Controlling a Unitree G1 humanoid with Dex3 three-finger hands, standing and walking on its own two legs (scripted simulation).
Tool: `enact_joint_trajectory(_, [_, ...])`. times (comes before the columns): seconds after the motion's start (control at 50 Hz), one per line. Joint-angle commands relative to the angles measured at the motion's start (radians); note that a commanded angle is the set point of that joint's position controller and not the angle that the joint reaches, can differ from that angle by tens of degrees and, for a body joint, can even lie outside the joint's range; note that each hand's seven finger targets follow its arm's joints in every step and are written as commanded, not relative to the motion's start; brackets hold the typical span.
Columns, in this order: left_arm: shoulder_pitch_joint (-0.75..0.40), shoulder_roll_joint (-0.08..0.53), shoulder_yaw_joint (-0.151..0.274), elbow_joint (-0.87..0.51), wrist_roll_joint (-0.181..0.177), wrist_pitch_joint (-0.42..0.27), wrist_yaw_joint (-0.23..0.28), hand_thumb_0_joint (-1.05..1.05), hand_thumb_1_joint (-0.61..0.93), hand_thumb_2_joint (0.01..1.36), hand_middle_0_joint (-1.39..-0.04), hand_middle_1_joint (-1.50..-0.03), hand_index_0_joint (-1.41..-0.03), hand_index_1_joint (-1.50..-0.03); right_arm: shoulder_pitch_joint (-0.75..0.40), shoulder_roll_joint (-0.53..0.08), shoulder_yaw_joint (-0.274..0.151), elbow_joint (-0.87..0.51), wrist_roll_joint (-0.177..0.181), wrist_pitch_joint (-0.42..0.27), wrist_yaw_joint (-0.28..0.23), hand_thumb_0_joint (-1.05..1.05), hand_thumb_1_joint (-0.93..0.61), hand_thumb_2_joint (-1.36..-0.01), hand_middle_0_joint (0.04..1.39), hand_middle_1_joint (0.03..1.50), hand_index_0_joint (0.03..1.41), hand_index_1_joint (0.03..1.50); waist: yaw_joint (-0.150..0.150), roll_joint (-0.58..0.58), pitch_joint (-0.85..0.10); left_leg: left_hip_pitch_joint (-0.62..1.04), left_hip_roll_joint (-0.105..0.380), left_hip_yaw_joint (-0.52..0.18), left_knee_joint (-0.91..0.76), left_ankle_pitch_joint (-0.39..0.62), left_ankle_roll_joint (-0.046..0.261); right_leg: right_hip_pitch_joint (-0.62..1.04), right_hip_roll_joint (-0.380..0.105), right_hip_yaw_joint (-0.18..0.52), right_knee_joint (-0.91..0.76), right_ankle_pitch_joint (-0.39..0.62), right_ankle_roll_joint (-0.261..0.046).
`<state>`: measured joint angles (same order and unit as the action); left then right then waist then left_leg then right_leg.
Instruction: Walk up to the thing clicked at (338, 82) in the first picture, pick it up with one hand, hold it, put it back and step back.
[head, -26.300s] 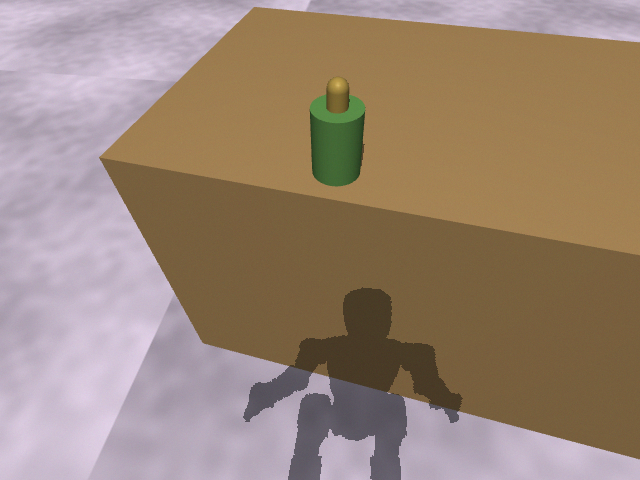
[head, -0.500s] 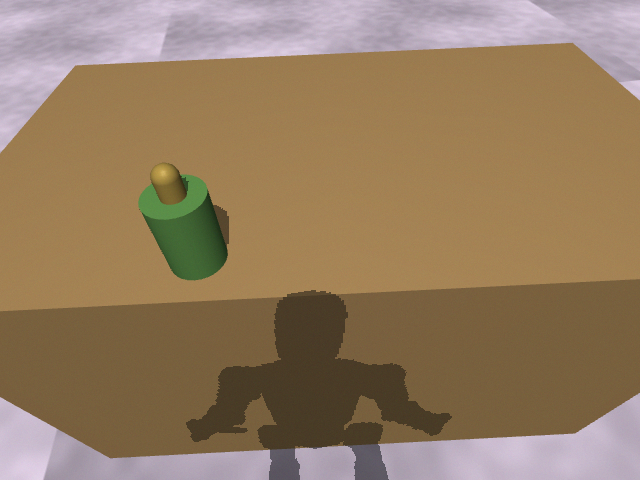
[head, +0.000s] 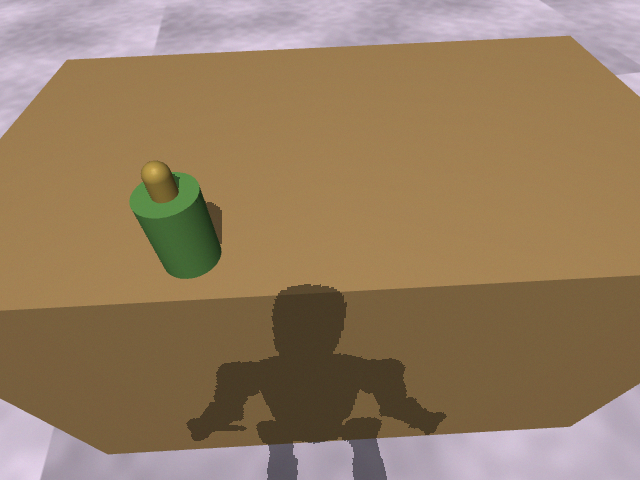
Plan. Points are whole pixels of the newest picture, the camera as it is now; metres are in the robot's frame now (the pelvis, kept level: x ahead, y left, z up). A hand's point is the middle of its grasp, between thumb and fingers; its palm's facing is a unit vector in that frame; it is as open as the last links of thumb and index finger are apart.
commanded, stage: home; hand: left
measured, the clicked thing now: (174, 215) +0.43 +0.22 +0.11
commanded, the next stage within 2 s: stand in 0.10 s
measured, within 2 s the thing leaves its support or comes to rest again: neither
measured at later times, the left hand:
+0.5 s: hand out of the picture +0.08 +0.25 -0.15, palm faces -0.03 -0.93 -0.37, open 13.3 cm
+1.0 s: hand out of the picture +0.07 +0.25 -0.15, palm faces -0.04 -0.93 -0.36, open 7.4 cm
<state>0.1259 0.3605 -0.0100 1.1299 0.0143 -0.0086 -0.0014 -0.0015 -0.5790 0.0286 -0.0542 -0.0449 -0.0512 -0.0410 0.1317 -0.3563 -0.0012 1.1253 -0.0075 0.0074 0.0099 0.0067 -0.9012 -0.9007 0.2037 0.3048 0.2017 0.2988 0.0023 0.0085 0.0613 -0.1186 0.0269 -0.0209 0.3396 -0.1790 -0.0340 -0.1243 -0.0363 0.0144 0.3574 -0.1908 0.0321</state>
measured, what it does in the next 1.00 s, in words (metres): stands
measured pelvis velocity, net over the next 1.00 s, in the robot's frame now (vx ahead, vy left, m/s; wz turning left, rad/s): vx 0.01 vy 0.00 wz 0.00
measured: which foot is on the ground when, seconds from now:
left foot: down 0.00-1.00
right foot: down 0.00-1.00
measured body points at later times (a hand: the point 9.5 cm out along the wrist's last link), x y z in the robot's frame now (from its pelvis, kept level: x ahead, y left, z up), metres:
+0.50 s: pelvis +0.01 +0.00 +0.00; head +0.01 -0.01 +0.45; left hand +0.08 +0.30 -0.13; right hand +0.08 -0.31 -0.14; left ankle +0.01 +0.14 -0.75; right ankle +0.00 -0.14 -0.75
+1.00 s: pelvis +0.01 +0.00 +0.00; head +0.02 -0.01 +0.45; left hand +0.08 +0.30 -0.13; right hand +0.07 -0.31 -0.14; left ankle +0.01 +0.14 -0.75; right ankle +0.00 -0.14 -0.75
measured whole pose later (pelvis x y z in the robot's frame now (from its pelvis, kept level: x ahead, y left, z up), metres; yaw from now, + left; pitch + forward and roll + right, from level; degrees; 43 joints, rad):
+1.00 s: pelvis +0.01 +0.00 +0.00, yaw +0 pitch -2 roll +0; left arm 0.12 0.36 0.00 1.12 0.01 -0.01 -0.01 0.01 0.89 0.90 -0.21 -0.30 -0.20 -0.30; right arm 0.13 -0.35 -0.01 1.12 -0.01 0.01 0.01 0.01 -0.90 -0.90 0.20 0.30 0.20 0.30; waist 0.00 0.00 0.06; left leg -0.11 0.04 -0.02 0.33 -0.18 -0.04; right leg -0.12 -0.03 0.02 0.35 -0.19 0.02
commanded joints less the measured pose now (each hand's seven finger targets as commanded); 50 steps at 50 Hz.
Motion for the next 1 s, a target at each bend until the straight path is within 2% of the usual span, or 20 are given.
enact_joint_trajectory(0.0, [-0.040, 0.217, 0.040, -0.055, -0.005, -0.016, 0.014, 0.000, -0.598, 0.028, -0.044, -0.045, -0.044, -0.045, -0.038, -0.212, -0.035, -0.058, -0.003, -0.025, -0.016, 0.000, -0.897, -0.902, 0.201, 0.301, 0.201, 0.301, -0.004, -0.004, -0.055, 0.000, 0.084, -0.060, -0.061, 0.037, 0.041, -0.021, -0.080, 0.065, -0.068, 0.061, -0.048])
enact_joint_trajectory(0.1, [-0.046, 0.224, 0.045, -0.056, -0.004, -0.014, 0.013, 0.000, -0.591, 0.032, -0.045, -0.046, -0.044, -0.046, -0.032, -0.209, -0.036, -0.058, -0.005, -0.024, -0.014, 0.000, -0.897, -0.902, 0.201, 0.301, 0.201, 0.301, -0.004, -0.018, -0.042, -0.026, 0.082, -0.064, -0.073, 0.004, 0.041, -0.020, -0.077, 0.067, -0.070, 0.009, -0.051])
enact_joint_trajectory(0.18, [-0.035, 0.220, 0.044, -0.057, -0.007, -0.018, 0.012, 0.000, -0.599, 0.027, -0.044, -0.045, -0.043, -0.045, -0.029, -0.215, -0.036, -0.059, -0.002, -0.030, -0.015, 0.000, -0.897, -0.902, 0.201, 0.301, 0.201, 0.301, 0.000, -0.008, -0.079, 0.003, 0.092, -0.061, -0.054, 0.113, 0.043, 0.018, -0.087, 0.070, -0.053, 0.140, -0.050])
enact_joint_trajectory(0.22, [-0.037, 0.220, 0.044, -0.060, -0.006, -0.019, 0.013, 0.000, -0.439, 0.187, -0.200, -0.205, -0.200, -0.205, -0.031, -0.215, -0.036, -0.062, -0.001, -0.032, -0.017, 0.000, -0.900, -0.900, 0.200, 0.300, 0.200, 0.300, -0.003, -0.008, -0.090, 0.025, 0.097, -0.060, -0.049, 0.148, 0.043, 0.013, -0.090, 0.071, -0.049, 0.167, -0.051])
enact_joint_trajectory(0.24, [-0.039, 0.218, 0.043, -0.060, -0.007, -0.018, 0.013, 0.000, -0.359, 0.267, -0.200, -0.285, -0.200, -0.285, -0.026, -0.212, -0.034, -0.061, -0.001, -0.032, -0.017, 0.000, -0.900, -0.900, 0.200, 0.300, 0.200, 0.300, -0.004, -0.011, -0.091, 0.019, 0.096, -0.060, -0.051, 0.151, 0.040, 0.015, -0.087, 0.064, -0.048, 0.168, -0.050])
enact_joint_trajectory(0.4, [-0.046, 0.220, 0.045, -0.062, -0.006, -0.015, 0.013, 0.000, 0.281, 0.900, -0.200, -0.300, -0.200, -0.301, -0.027, -0.209, -0.034, -0.062, -0.001, -0.031, -0.020, 0.000, -0.900, -0.900, 0.200, 0.300, 0.200, 0.300, -0.003, -0.014, -0.081, 0.023, 0.097, -0.056, -0.053, 0.161, 0.037, 0.015, -0.088, 0.064, -0.047, 0.179, -0.049])
enact_joint_trajectory(0.5, [-0.050, 0.223, 0.046, -0.064, -0.004, -0.016, 0.014, 0.000, 0.681, 0.900, -0.200, -0.300, -0.200, -0.301, -0.036, -0.210, -0.037, -0.063, -0.001, -0.026, -0.019, 0.000, -0.900, -0.900, 0.200, 0.300, 0.200, 0.300, -0.005, -0.026, -0.067, 0.023, 0.097, -0.058, -0.055, 0.125, 0.038, 0.000, -0.085, 0.063, -0.061, 0.143, -0.049])
enact_joint_trajectory(0.56, [-0.047, 0.221, 0.048, -0.065, -0.006, -0.015, 0.012, 0.000, 0.900, 0.900, -0.200, -0.300, -0.200, -0.301, -0.033, -0.213, -0.038, -0.063, -0.004, -0.026, -0.017, 0.000, -0.900, -0.900, 0.200, 0.300, 0.200, 0.300, -0.004, -0.009, -0.059, 0.011, 0.090, -0.050, -0.062, 0.063, 0.040, -0.012, -0.084, 0.069, -0.074, 0.089, -0.048])
enact_joint_trajectory(0.6, [-0.051, 0.221, 0.048, -0.066, -0.005, -0.016, 0.012, 0.000, 0.900, 0.900, -0.200, -0.300, -0.200, -0.301, -0.032, -0.209, -0.039, -0.063, -0.005, -0.026, -0.016, 0.000, -0.900, -0.900, 0.200, 0.300, 0.200, 0.300, -0.006, -0.015, -0.047, -0.001, 0.090, -0.055, -0.067, 0.053, 0.039, -0.017, -0.082, 0.068, -0.079, 0.057, -0.050])
enact_joint_trajectory(0.74, [-0.046, 0.219, 0.046, -0.071, -0.006, -0.021, 0.013, 0.000, 0.900, 0.900, -0.200, -0.300, -0.200, -0.301, -0.034, -0.202, -0.040, -0.067, -0.002, -0.028, -0.015, 0.000, -0.900, -0.900, 0.200, 0.300, 0.200, 0.300, -0.006, -0.013, -0.097, 0.031, 0.096, -0.052, -0.047, 0.139, 0.038, 0.017, -0.089, 0.070, -0.059, 0.176, -0.053])
enact_joint_trajectory(0.84, [-0.044, 0.221, 0.048, -0.065, -0.007, -0.016, 0.012, 0.000, 0.900, 0.900, -0.200, -0.300, -0.200, -0.301, -0.028, -0.207, -0.038, -0.060, -0.005, -0.027, -0.016, 0.000, -0.900, -0.900, 0.200, 0.300, 0.200, 0.300, -0.004, -0.007, -0.059, 0.006, 0.092, -0.052, -0.067, 0.058, 0.039, -0.006, -0.083, 0.071, -0.074, 0.084, -0.050])
enact_joint_trajectory(0.92, [-0.035, 0.217, 0.046, -0.067, -0.003, -0.018, 0.012, 0.000, 0.900, 0.900, -0.200, -0.300, -0.200, -0.301, -0.033, -0.207, -0.041, -0.063, -0.001, -0.027, -0.015, 0.000, -0.900, -0.900, 0.200, 0.300, 0.200, 0.300, -0.003, -0.018, -0.079, 0.034, 0.101, -0.056, -0.052, 0.116, 0.042, -0.003, -0.084, 0.068, -0.067, 0.133, -0.051])
enact_joint_trajectory(0.98, [-0.037, 0.217, 0.046, -0.069, -0.005, -0.019, 0.012, 0.000, 0.900, 0.900, -0.200, -0.300, -0.200, -0.301, -0.028, -0.208, -0.041, -0.061, -0.003, -0.027, -0.016, 0.000, -0.900, -0.900, 0.200, 0.300, 0.200, 0.300, -0.005, -0.012, -0.077, 0.024, 0.098, -0.052, -0.052, 0.115, 0.039, 0.003, -0.086, 0.070, -0.065, 0.136, -0.052])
